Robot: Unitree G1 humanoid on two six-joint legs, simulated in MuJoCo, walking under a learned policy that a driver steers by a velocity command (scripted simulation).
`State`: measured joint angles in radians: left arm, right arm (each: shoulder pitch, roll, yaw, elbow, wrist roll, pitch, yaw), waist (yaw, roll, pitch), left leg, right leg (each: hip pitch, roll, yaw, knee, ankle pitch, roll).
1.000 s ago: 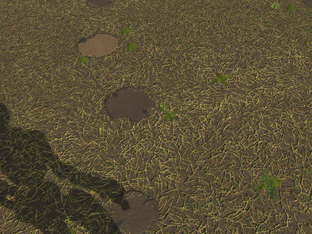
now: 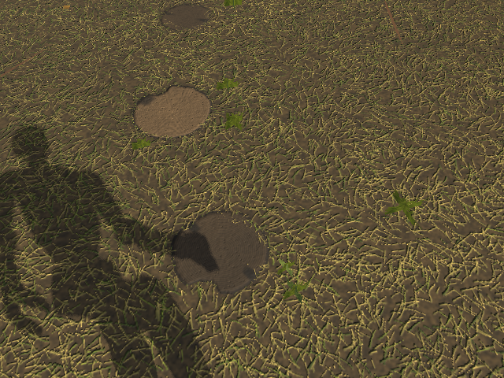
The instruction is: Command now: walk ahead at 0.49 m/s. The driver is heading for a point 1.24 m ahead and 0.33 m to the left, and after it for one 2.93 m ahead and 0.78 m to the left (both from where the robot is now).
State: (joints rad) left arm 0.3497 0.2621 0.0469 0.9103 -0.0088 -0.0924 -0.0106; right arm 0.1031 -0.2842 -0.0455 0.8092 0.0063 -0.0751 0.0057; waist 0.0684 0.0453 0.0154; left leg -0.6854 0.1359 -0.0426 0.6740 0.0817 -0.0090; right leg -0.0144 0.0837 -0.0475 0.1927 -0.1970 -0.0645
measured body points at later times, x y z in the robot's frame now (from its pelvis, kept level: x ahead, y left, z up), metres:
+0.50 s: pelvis +0.29 +0.06 +0.00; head +0.31 +0.07 +0.45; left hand +0.46 +0.32 -0.11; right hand +0.31 -0.21 -0.12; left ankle +0.25 +0.14 -0.75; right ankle +0.45 -0.12 -0.68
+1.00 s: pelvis +0.47 +0.01 -0.01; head +0.50 +0.01 +0.44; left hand +0.59 +0.28 -0.13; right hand +0.57 -0.26 -0.14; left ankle +0.49 +0.16 -0.71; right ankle +0.55 -0.08 -0.75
